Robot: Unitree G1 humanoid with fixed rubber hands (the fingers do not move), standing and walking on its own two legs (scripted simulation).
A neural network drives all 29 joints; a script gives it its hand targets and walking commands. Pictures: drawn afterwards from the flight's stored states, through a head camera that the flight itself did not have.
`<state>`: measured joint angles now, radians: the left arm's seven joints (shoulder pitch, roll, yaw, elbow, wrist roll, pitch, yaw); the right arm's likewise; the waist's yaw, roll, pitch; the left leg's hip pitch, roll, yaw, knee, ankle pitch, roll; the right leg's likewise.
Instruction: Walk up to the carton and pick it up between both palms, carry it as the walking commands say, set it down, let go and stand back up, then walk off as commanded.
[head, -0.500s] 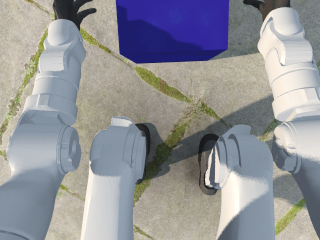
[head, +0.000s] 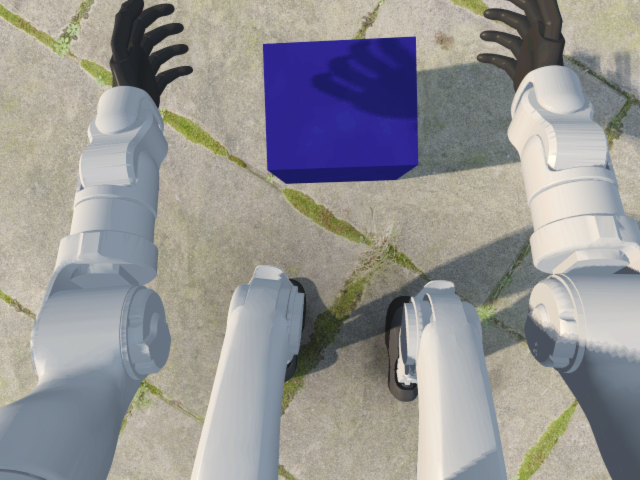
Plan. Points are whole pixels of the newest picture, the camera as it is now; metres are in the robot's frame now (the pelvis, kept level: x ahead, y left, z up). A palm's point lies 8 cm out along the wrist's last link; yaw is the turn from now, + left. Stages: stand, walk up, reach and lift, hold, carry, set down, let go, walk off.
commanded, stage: set down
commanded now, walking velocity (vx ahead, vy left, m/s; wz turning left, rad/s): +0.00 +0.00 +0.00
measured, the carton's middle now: (339, 122) +0.54 +0.04 -0.38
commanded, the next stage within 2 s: let go in 0.68 s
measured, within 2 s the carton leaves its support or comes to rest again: neither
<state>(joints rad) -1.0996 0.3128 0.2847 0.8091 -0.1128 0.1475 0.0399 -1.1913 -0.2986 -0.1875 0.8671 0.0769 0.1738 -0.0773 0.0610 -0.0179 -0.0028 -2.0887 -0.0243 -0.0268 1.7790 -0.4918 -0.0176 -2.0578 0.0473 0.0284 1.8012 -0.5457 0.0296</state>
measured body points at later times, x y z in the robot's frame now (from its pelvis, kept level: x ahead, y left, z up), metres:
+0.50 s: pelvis +0.03 +0.00 +0.14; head +0.32 +0.01 +0.48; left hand +0.51 +0.26 +0.05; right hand +0.56 -0.16 +0.04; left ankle +0.11 +0.12 -0.45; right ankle +0.09 -0.12 -0.45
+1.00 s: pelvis +0.06 +0.01 +0.22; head +0.33 +0.02 +0.58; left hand +0.44 +0.26 +0.10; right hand +0.47 -0.18 +0.09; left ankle +0.11 +0.12 -0.45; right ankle +0.09 -0.12 -0.45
